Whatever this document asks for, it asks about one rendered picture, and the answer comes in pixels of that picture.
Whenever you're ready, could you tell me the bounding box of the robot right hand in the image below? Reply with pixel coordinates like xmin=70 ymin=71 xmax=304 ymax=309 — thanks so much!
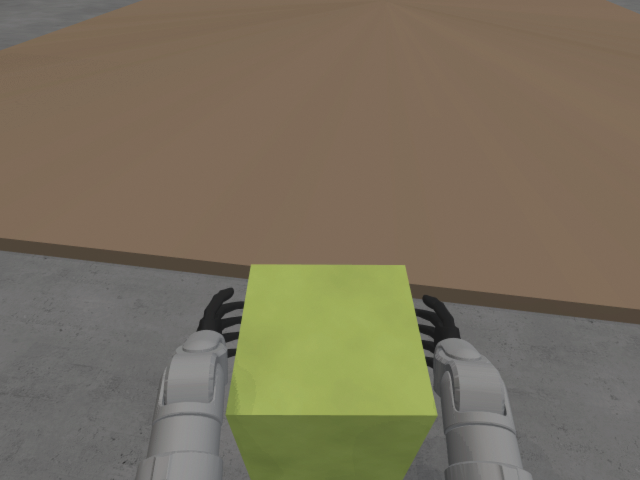
xmin=415 ymin=295 xmax=461 ymax=368

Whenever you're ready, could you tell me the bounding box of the right robot forearm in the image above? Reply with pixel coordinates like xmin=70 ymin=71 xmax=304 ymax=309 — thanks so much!
xmin=433 ymin=338 xmax=533 ymax=480

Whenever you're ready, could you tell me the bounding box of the carton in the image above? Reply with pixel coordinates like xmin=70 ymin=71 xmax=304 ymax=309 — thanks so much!
xmin=225 ymin=264 xmax=438 ymax=480

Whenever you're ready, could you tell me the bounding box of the robot left hand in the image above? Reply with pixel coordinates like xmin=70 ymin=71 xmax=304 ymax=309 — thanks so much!
xmin=196 ymin=288 xmax=244 ymax=358

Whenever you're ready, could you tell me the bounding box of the left robot forearm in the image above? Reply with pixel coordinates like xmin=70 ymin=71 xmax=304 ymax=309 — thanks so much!
xmin=135 ymin=330 xmax=228 ymax=480

